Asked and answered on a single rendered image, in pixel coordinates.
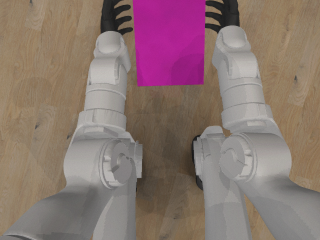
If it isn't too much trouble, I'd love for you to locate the robot right forearm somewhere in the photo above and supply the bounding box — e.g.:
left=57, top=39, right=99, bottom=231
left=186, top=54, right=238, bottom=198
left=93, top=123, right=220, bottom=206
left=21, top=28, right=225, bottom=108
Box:
left=211, top=25, right=286, bottom=143

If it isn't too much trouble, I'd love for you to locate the carton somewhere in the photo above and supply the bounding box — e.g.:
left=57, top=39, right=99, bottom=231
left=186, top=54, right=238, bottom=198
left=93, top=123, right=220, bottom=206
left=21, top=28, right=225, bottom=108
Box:
left=132, top=0, right=206, bottom=87

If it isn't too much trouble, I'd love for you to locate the robot thigh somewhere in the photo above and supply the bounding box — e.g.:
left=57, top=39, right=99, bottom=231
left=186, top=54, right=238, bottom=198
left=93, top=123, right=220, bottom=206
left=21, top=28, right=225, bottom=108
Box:
left=92, top=138, right=143, bottom=240
left=193, top=133, right=253, bottom=240

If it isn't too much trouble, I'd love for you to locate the right robot thigh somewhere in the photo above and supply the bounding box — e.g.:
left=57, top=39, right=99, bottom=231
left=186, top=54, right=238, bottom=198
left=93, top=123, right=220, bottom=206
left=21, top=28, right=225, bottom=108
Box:
left=193, top=133, right=253, bottom=240

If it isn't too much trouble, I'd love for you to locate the robot left upper arm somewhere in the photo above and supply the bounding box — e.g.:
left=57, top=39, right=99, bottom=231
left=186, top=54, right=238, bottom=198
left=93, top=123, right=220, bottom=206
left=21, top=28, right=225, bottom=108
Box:
left=0, top=137, right=132, bottom=240

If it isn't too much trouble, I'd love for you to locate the robot right upper arm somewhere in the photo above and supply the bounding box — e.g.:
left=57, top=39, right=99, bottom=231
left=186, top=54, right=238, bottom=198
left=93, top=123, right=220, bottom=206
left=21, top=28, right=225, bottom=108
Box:
left=219, top=132, right=320, bottom=240

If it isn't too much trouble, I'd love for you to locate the robot left forearm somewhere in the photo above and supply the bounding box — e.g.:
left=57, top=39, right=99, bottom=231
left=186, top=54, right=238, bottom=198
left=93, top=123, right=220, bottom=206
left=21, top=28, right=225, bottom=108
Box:
left=63, top=31, right=131, bottom=171

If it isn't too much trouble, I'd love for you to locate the robot left hand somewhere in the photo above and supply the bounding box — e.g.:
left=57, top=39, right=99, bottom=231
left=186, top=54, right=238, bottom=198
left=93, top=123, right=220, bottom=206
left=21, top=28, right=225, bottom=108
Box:
left=100, top=0, right=133, bottom=35

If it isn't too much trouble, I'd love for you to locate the robot right hand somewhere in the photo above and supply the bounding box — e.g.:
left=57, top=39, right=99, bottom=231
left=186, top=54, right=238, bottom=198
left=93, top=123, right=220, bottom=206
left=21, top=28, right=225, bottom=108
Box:
left=205, top=0, right=240, bottom=34

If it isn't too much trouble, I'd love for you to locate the left robot thigh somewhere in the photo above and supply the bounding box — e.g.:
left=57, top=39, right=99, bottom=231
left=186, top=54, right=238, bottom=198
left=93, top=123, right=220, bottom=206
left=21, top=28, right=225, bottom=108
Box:
left=92, top=138, right=143, bottom=240

